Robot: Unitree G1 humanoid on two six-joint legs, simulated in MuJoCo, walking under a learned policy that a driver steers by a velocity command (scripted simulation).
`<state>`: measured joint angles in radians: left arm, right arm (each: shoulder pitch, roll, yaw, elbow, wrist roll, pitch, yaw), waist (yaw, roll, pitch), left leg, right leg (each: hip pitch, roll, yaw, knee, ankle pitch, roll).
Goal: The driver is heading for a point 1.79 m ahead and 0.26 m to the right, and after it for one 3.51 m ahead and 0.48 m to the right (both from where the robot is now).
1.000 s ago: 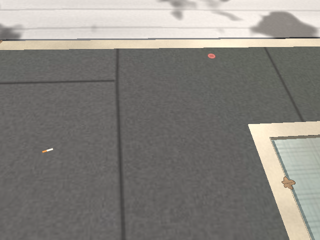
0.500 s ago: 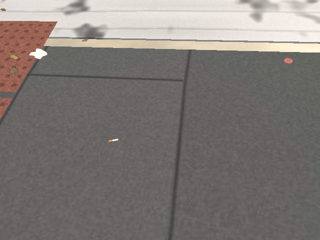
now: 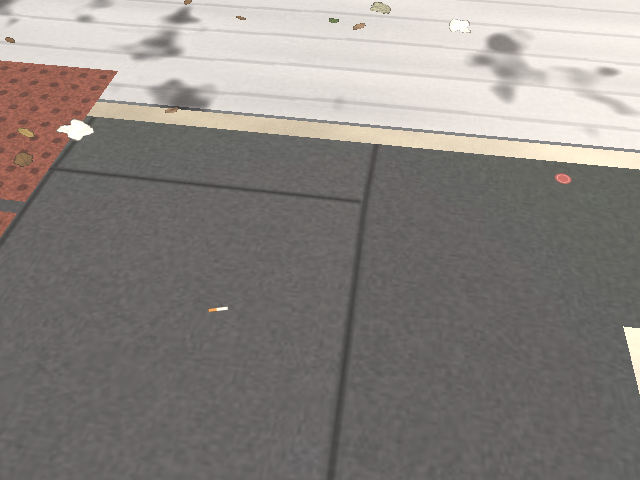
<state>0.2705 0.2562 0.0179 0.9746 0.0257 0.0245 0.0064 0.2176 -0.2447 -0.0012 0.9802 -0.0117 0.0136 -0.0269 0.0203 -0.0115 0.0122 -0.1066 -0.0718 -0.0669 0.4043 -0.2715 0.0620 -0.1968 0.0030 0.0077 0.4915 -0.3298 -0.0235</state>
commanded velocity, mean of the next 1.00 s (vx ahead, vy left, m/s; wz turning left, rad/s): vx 0.42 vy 0.00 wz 0.01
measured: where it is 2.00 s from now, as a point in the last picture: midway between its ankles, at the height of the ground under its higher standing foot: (367, 308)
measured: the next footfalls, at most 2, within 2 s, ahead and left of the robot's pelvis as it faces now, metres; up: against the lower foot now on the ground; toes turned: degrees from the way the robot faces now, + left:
right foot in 0.20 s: +0.10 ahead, -0.13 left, +0.00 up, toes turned -2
left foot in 0.70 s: +0.45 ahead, +0.01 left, +0.00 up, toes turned +3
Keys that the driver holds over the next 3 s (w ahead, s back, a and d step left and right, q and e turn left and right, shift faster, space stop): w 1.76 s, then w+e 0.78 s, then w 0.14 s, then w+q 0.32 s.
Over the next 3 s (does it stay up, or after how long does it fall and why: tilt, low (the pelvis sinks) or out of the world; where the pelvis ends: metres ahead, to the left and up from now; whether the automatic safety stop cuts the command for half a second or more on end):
stays up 1.53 -0.18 -0.02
